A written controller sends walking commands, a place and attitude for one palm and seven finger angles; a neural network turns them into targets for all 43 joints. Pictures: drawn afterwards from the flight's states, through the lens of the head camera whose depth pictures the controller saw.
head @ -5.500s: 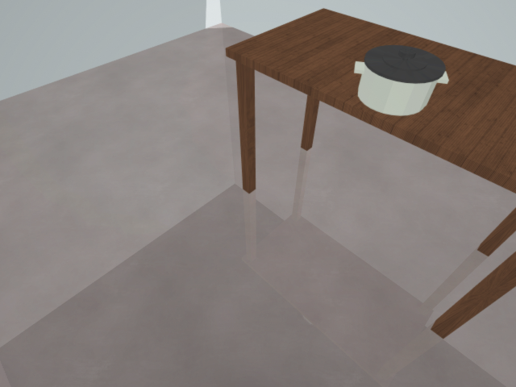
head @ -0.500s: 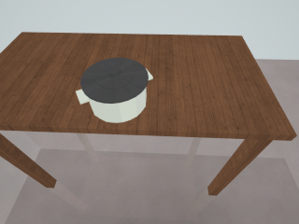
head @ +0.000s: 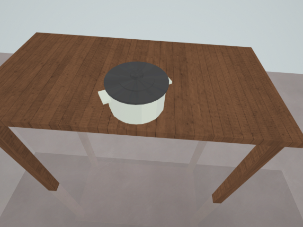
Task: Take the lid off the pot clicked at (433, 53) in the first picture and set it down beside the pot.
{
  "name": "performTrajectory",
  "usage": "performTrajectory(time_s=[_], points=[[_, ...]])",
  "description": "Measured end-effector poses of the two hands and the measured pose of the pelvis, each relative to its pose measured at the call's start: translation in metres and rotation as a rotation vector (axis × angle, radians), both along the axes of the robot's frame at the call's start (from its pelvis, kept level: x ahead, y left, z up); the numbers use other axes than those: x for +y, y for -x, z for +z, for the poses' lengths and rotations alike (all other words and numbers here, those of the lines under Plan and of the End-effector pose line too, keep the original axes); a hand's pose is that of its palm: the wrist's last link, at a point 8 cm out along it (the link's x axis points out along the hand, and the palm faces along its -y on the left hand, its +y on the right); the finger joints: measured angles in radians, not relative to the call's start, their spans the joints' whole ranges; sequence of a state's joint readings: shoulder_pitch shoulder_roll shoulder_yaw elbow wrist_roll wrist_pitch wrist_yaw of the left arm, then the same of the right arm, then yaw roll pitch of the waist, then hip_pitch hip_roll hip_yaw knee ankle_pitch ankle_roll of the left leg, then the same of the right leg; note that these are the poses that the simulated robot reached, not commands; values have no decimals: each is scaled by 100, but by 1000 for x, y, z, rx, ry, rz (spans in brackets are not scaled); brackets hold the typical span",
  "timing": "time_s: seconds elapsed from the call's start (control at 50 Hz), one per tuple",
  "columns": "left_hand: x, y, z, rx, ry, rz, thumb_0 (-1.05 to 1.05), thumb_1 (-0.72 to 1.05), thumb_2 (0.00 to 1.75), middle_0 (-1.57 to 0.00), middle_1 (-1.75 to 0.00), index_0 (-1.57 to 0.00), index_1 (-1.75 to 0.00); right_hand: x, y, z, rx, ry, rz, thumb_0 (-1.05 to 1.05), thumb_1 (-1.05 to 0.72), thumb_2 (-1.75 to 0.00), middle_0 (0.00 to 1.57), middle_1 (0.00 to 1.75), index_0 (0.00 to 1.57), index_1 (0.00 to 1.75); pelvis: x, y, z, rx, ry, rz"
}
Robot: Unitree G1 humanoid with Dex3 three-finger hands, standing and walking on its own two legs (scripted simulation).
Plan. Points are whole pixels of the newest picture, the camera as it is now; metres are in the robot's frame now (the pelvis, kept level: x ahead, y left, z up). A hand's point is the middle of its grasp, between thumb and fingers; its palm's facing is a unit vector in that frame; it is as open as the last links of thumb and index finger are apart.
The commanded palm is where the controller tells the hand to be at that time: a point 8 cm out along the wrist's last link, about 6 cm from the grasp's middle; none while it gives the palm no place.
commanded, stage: look again from close up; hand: left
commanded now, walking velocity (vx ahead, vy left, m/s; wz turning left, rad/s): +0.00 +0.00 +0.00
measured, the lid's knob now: (136, 74) +0.52 +0.10 +0.13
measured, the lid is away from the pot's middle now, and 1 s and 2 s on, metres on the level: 0.00 0.00 0.00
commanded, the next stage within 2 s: lift the closed hand beside the body in 1.08 s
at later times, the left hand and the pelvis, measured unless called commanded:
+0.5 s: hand out of the picture +0.04 +0.15 -0.17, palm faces +0.00 -0.98 -0.21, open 7.4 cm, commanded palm none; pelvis +0.02 -0.03 +0.00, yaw -1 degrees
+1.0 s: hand out of the picture +0.04 +0.14 -0.17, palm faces +0.00 -0.98 -0.19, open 7.4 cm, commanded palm none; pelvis +0.03 -0.04 +0.00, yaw -1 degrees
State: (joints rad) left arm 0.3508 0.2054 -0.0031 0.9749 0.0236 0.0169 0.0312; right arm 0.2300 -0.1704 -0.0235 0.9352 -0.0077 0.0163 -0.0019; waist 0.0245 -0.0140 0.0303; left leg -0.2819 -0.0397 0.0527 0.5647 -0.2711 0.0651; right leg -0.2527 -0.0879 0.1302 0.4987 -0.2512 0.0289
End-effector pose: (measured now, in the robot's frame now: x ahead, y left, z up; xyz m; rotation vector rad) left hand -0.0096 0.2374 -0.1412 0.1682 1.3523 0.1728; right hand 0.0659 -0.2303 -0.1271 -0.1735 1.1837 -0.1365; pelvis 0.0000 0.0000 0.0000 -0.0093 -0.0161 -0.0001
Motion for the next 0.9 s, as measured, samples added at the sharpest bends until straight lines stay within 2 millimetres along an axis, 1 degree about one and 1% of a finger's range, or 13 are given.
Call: performTrajectory(time_s=[0.12,0.22,0.38,0.5,0.7,0.9], points=[[-8,-7,0,11,8,-11,1,90,90,-20,-30,-19,-30,-10,13,-1,47,10,-27,0,-91,-89,20,30,20,30,-5,-5,2,0,-3,-2],[-17,-16,1,4,12,-20,1,90,90,-20,-30,-19,-30,-16,18,-4,65,2,-42,0,-90,-89,20,30,20,30,-12,-9,2,-1,-7,-5],[-32,-34,2,-19,13,-33,1,90,90,-20,-30,-20,-30,-26,15,-7,69,-10,-55,0,-91,-89,20,30,20,30,-24,-14,2,-1,-10,-9],[-41,-43,3,-27,13,-37,1,90,90,-20,-30,-20,-30,-33,12,-8,71,-15,-57,0,-91,-89,20,30,20,30,-32,-16,3,3,-11,-10],[-51,-48,3,-22,18,-37,1,90,90,-20,-30,-20,-30,-42,9,-7,84,-12,-58,0,-91,-89,20,30,20,30,-41,-21,3,5,-10,-10],[-52,-49,0,-10,28,-35,1,90,90,-20,-30,-20,-30,-43,8,-5,100,-2,-60,0,-91,-89,20,30,20,30,-42,-24,4,7,-6,-10]])
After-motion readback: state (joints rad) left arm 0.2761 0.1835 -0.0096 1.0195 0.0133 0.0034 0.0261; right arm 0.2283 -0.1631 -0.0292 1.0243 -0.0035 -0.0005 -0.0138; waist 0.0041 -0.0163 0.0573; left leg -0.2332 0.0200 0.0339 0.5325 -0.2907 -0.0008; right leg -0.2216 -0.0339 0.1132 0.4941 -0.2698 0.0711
